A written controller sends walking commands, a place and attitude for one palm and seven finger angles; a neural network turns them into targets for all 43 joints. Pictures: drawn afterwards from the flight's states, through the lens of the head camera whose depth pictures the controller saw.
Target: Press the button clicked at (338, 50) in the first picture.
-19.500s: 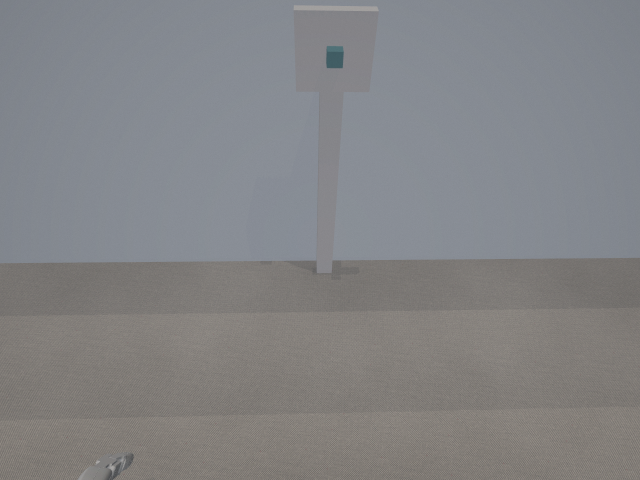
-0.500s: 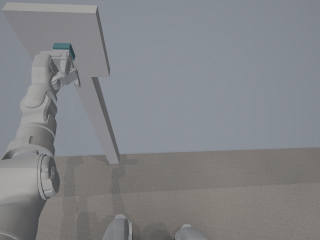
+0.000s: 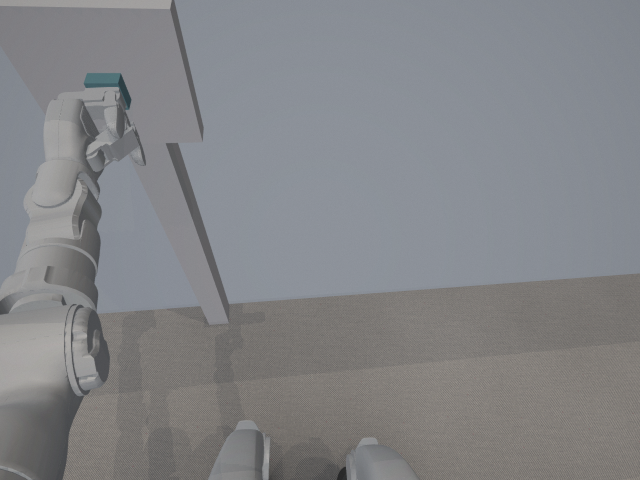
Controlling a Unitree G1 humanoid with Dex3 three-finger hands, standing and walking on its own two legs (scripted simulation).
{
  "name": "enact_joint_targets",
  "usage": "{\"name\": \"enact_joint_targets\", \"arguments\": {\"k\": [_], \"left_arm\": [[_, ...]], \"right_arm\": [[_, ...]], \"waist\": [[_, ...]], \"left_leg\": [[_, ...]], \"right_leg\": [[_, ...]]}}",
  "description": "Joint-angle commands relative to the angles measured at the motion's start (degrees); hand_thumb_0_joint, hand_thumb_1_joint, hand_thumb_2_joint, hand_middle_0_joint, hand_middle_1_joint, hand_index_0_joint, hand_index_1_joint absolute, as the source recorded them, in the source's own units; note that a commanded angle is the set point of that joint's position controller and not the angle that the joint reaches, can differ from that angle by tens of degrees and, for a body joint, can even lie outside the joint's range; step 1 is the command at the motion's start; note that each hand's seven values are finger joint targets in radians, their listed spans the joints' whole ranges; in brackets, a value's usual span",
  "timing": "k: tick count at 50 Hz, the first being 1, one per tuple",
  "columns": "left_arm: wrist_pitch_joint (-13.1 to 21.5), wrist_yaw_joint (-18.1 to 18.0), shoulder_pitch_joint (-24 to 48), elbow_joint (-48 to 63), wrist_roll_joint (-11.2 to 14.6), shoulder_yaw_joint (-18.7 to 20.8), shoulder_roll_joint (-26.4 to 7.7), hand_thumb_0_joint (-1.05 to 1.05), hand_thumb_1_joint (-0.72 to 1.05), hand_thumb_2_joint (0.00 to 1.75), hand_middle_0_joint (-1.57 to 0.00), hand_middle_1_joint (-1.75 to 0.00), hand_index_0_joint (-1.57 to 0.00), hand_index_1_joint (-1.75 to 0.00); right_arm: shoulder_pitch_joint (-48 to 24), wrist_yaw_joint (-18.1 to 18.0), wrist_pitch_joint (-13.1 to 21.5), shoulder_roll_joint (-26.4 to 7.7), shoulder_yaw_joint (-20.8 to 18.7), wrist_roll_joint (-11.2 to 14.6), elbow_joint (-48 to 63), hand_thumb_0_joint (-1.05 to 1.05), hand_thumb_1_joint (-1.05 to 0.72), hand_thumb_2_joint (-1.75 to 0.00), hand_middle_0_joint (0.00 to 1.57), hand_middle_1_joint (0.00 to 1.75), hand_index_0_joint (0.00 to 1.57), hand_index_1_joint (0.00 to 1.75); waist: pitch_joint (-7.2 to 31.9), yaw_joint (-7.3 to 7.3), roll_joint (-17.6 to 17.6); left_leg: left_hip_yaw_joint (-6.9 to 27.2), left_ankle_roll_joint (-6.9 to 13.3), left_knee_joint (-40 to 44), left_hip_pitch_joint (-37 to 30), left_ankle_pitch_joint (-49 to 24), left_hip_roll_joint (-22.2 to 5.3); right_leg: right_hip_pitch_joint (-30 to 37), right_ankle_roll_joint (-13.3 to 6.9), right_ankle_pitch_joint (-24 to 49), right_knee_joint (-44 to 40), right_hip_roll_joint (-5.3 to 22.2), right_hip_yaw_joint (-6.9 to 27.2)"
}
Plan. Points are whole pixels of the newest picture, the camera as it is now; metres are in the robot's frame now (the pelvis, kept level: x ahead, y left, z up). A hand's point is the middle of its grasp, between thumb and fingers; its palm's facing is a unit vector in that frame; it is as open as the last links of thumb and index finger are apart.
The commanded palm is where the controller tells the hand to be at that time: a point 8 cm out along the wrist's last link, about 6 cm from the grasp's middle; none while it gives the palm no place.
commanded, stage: pull the fist back off the button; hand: left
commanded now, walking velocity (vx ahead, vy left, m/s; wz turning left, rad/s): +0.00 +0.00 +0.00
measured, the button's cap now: (110, 87) +0.54 +0.25 +0.16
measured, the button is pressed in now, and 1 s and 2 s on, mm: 10 0 0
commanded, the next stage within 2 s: draw the hand back to the body in 0.78 s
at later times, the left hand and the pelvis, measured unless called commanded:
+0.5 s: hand (147, 164) +0.46 +0.20 +0.11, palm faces +0.04 -1.00 +0.01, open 3.2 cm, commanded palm +0.42 +0.24 +0.12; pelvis +0.05 +0.00 +0.02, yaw -1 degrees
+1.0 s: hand (147, 192) +0.40 +0.18 +0.13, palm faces +0.06 -1.00 -0.01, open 3.1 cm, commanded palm +0.37 +0.24 +0.14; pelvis +0.07 -0.01 +0.03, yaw +0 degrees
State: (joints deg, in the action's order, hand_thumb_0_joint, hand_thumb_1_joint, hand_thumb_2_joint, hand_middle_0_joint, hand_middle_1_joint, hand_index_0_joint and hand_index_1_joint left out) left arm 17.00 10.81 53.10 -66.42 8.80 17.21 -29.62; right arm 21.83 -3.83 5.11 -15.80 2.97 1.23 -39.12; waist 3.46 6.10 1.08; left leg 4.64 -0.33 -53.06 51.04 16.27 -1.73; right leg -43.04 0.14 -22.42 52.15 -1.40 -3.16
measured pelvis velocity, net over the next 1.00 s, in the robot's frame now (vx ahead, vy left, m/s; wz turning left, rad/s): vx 0.07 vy -0.01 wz -0.01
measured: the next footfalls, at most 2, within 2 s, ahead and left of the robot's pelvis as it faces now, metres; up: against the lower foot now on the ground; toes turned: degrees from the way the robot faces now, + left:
none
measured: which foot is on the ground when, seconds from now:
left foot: down 0.00-1.00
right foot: down 0.00-1.00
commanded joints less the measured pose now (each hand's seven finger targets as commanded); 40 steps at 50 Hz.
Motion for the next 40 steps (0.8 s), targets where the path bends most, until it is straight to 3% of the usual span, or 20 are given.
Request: {"name": "enact_joint_targets", "arguments": {"k": [1, 2, 5, 7, 9, 11, 15, 16, 18, 22, 24, 25, 28, 30, 31, 32, 35, 37, 40], "left_arm": [[1.47, 0.04, 28.85, 12.66, -0.52, -1.6, -6.45, 0.0, 0.9, 0.9, -1.3, -1.5, -1.3, -1.5], [1.42, 0.12, 28.45, 13.1, -0.6, -1.32, -6.89, 0.0, 0.9, 0.9, -1.3, -1.5, -1.3, -1.5], [2.04, 0.35, 26.32, 17.28, -0.49, -2.37, -3.97, 0.0, 0.9, 0.9, -1.3, -1.5, -1.3, -1.5], [1.69, 0.39, 22.63, 17.7, 0.33, -3.06, -1.87, 0.0, 0.9, 0.9, -1.3, -1.5, -1.3, -1.5], [1.25, 0.25, 19.97, 18.12, 0.9, -1.8, -2.94, 0.0, 0.9, 0.9, -1.3, -1.5, -1.3, -1.5], [1.33, 0.4, 17.11, 19.88, 0.88, -1.04, -3.09, 0.0, 0.9, 0.9, -1.3, -1.5, -1.3, -1.5], [0.64, 0.7, 12.14, 23.3, 1.03, -1.45, -2.0, 0.0, 0.9, 0.9, -1.3, -1.5, -1.3, -1.5], [0.5, 0.77, 10.35, 25.48, 1.39, -2.18, -0.23, 0.0, 0.9, 0.9, -1.3, -1.5, -1.3, -1.5], [-0.4, 0.94, 3.16, 28.13, 2.04, -0.45, -0.97, 0.0, 0.9, 0.9, -1.3, -1.5, -1.3, -1.5], [-1.41, 1.01, -5.75, 38.26, 3.77, -1.57, 2.21, 0.0, 0.9, 0.9, -1.3, -1.5, -1.3, -1.5], [-1.72, 0.35, -9.11, 42.37, 4.78, 1.41, -0.42, 0.0, 0.9, 0.9, -1.3, -1.5, -1.3, -1.5], [-1.34, -0.24, -9.38, 45.32, 5.01, 1.33, -0.45, 0.0, 0.9, 0.9, -1.3, -1.5, -1.3, -1.5], [0.08, -2.29, -13.69, 55.18, 4.69, 2.75, -0.42, 0.0, 0.9, 0.9, -1.3, -1.5, -1.3, -1.5], [0.73, -3.25, -20.11, 59.32, 4.29, 4.05, -1.41, 0.0, 0.9, 0.9, -1.3, -1.5, -1.3, -1.5], [0.74, -3.19, -21.97, 60.59, 4.17, 2.24, 1.04, 0.0, 0.9, 0.9, -1.3, -1.5, -1.3, -1.5], [0.29, -3.03, -24.58, 60.55, 4.39, 1.35, 2.61, 0.0, 0.9, 0.9, -1.3, -1.5, -1.3, -1.5], [-1.86, -1.55, -29.14, 60.54, 5.13, -0.76, 4.98, 0.0, 0.9, 0.9, -1.3, -1.5, -1.3, -1.5], [-3.95, -0.66, -28.1, 60.5, 5.75, -1.81, 6.38, 0.0, 0.9, 0.9, -1.3, -1.5, -1.3, -1.5], [-5.59, 0.05, -26.88, 60.38, 6.47, -1.6, 5.79, 0.0, 0.9, 0.9, -1.3, -1.5, -1.3, -1.5]], "right_arm": [[4.43, -0.52, 2.1, -10.04, -4.13, 0.04, 5.16, 0.0, -0.9, -0.9, 0.2, 0.3, 0.2, 0.3], [4.44, -0.48, 2.02, -9.97, -4.17, 0.07, 5.14, 0.0, -0.9, -0.9, 0.2, 0.3, 0.2, 0.3], [4.4, 0.05, 2.09, -9.48, -4.52, -0.09, 5.93, 0.0, -0.9, -0.9, 0.2, 0.3, 0.2, 0.3], [3.62, 0.25, 1.8, -9.21, -4.65, 0.13, 6.31, 0.0, -0.9, -0.9, 0.2, 0.3, 0.2, 0.3], [2.87, 0.18, 1.6, -9.23, -4.52, 0.48, 6.88, 0.0, -0.9, -0.9, 0.2, 0.3, 0.2, 0.3], [2.56, 0.18, 1.37, -8.98, -4.62, 0.62, 7.48, 0.0, -0.9, -0.9, 0.2, 0.3, 0.2, 0.3], [1.51, 0.26, 0.55, -8.5, -4.76, 1.03, 8.4, 0.0, -0.9, -0.9, 0.2, 0.3, 0.2, 0.3], [1.05, 0.45, 0.55, -8.25, -4.83, 1.05, 8.95, 0.0, -0.9, -0.9, 0.2, 0.3, 0.2, 0.3], [0.35, 0.58, 0.12, -8.19, -5.05, 1.2, 9.92, 0.0, -0.9, -0.9, 0.2, 0.3, 0.2, 0.3], [-1.57, 1.0, -0.09, -7.51, -5.09, 1.5, 11.88, 0.0, -0.9, -0.9, 0.2, 0.3, 0.2, 0.3], [-2.85, 0.81, -0.25, -7.47, -4.97, 1.58, 12.56, 0.0, -0.9, -0.9, 0.2, 0.3, 0.2, 0.3], [-3.71, 0.67, -0.15, -7.24, -4.71, 1.6, 12.82, 0.0, -0.9, -0.9, 0.2, 0.3, 0.2, 0.3], [-5.5, 0.78, 0.51, -6.29, -4.69, 1.18, 13.83, 0.0, -0.9, -0.9, 0.2, 0.3, 0.2, 0.3], [-6.12, 0.92, 0.78, -6.1, -4.59, 0.73, 14.23, 0.0, -0.9, -0.9, 0.2, 0.3, 0.2, 0.3], [-6.85, 0.99, 0.86, -5.59, -4.5, 0.85, 14.4, 0.0, -0.9, -0.9, 0.2, 0.3, 0.2, 0.3], [-7.11, 1.08, 0.89, -5.45, -4.58, 0.81, 14.28, 0.0, -0.9, -0.9, 0.2, 0.3, 0.2, 0.3], [-8.01, 0.9, 0.7, -5.66, -4.6, 1.09, 14.37, 0.0, -0.9, -0.9, 0.2, 0.3, 0.2, 0.3], [-8.65, 0.51, 0.7, -5.67, -4.68, 1.26, 13.99, 0.0, -0.9, -0.9, 0.2, 0.3, 0.2, 0.3], [-8.79, -0.22, 0.58, -6.14, -4.49, 1.21, 13.68, 0.0, -0.9, -0.9, 0.2, 0.3, 0.2, 0.3]], "waist": [[18.13, 4.7, 4.5], [18.03, 4.35, 5.15], [21.31, 2.89, 8.35], [19.68, 2.57, 5.57], [17.29, 2.03, 2.56], [18.65, 0.9, 2.87], [16.49, -0.04, 2.96], [17.56, -0.33, 4.1], [19.23, -2.05, 3.85], [21.25, -3.28, 2.11], [20.0, -4.22, 0.57], [19.32, -4.29, 2.08], [21.93, -5.39, 5.47], [23.02, -6.29, 4.59], [21.85, -5.72, 5.28], [20.33, -5.54, 3.78], [17.0, -4.96, 1.66], [15.77, -4.45, 2.19], [15.42, -3.85, -1.16]], "left_leg": [[0.14, 2.16, 9.3, -21.16, 17.06, 0.73], [0.03, 2.1, 9.26, -21.19, 16.45, 0.73], [0.84, 1.81, 9.7, -26.23, 12.84, 0.74], [0.47, 1.8, 10.07, -25.48, 14.18, 0.73], [-0.7, 2.22, 10.01, -22.24, 14.71, 1.14], [-1.2, 2.3, 9.8, -23.14, 11.23, 1.28], [-1.16, 2.26, 10.26, -24.49, 8.01, 1.2], [-1.55, 2.26, 10.21, -26.07, 5.82, 1.32], [-1.95, 2.11, 10.06, -27.53, 1.69, 1.25], [-2.49, 2.19, 10.06, -30.54, -5.89, 1.41], [-2.77, 2.13, 10.52, -29.58, -6.66, 1.51], [-2.97, 2.18, 10.55, -29.72, -7.22, 1.66], [-3.06, 1.78, 10.77, -33.98, -12.58, 1.62], [-3.09, 1.74, 10.51, -34.59, -16.12, 1.56], [-3.62, 1.72, 10.67, -34.88, -17.02, 1.5], [-3.77, 1.78, 10.73, -34.27, -16.9, 1.56], [-3.96, 1.9, 11.18, -32.88, -15.8, 1.6], [-4.12, 1.84, 11.33, -33.28, -14.86, 1.81], [-3.59, 1.92, 11.38, -32.67, -13.4, 2.0]], "right_leg": [[-3.29, -0.55, -7.27, -11.64, -0.9, 1.68], [-2.88, -0.65, -6.84, -11.52, -0.88, 1.7], [-2.59, -1.35, -3.95, -10.56, -1.04, 0.77], [-1.82, -1.04, -4.91, -11.49, -1.18, 0.78], [0.35, -0.81, -6.26, -12.47, -1.14, 1.41], [2.36, -0.98, -4.09, -12.31, -1.11, 1.37], [3.17, -1.21, -1.5, -12.38, -1.31, 0.84], [3.79, -1.2, 0.23, -12.48, -1.34, 0.73], [6.29, -1.35, 3.51, -12.44, -1.47, 0.65], [10.88, -1.24, 11.67, -11.98, -1.62, 0.24], [13.29, -1.06, 13.6, -12.39, -1.51, 0.46], [13.86, -1.14, 14.23, -12.35, -1.51, 0.62], [15.81, -1.26, 19.05, -11.36, -1.47, 0.49], [18.0, -1.36, 22.05, -10.65, -1.49, 0.41], [17.71, -1.13, 23.54, -10.7, -1.4, 0.45], [17.76, -0.93, 24.13, -10.98, -1.44, 0.31], [18.16, -0.81, 24.26, -11.78, -1.43, 0.09], [17.29, -0.55, 24.64, -12.58, -1.18, 0.3], [17.76, -0.51, 23.68, -13.29, -1.12, 0.34]]}}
